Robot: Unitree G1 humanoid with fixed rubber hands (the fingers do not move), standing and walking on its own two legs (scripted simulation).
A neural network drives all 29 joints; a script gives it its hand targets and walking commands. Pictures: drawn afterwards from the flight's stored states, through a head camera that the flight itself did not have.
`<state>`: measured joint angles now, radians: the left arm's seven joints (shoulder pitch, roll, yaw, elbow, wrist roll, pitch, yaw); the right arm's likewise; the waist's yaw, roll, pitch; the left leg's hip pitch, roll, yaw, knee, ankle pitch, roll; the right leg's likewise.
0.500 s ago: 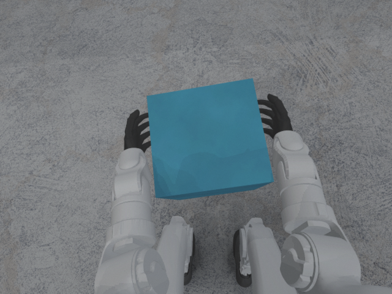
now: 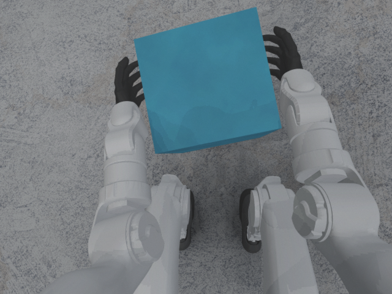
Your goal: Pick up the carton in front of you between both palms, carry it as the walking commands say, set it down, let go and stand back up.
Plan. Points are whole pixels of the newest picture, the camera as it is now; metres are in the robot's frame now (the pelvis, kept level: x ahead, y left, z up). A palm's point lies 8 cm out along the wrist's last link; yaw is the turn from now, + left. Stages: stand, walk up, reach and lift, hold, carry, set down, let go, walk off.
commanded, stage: set down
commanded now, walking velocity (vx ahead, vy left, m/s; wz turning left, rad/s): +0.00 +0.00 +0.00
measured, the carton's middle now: (209, 98) +0.48 +0.02 -0.18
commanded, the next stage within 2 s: none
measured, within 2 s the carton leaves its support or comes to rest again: rests again in 1.02 s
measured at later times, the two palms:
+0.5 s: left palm (144, 100) +0.49 +0.18 -0.23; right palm (266, 81) +0.54 -0.12 -0.25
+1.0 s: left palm (144, 106) +0.48 +0.19 -0.27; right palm (260, 86) +0.54 -0.11 -0.29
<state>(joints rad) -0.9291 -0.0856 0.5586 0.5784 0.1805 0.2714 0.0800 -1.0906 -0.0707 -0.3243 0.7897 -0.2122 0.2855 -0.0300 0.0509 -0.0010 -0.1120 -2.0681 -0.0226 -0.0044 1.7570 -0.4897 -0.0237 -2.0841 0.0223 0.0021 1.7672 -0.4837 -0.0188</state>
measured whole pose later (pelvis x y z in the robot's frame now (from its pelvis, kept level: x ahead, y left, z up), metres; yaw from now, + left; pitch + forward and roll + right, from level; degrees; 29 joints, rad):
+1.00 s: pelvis -0.01 +0.00 -0.12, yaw +1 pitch +40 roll +3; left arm -1.24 0.11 0.43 0.95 -0.02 0.16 0.11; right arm -1.42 -0.27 -0.11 1.14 -0.05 0.17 -0.08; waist 0.10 0.05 0.20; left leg -2.31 -0.08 -0.01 2.16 -0.55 -0.06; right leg -2.34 0.02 0.01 2.18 -0.54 -0.03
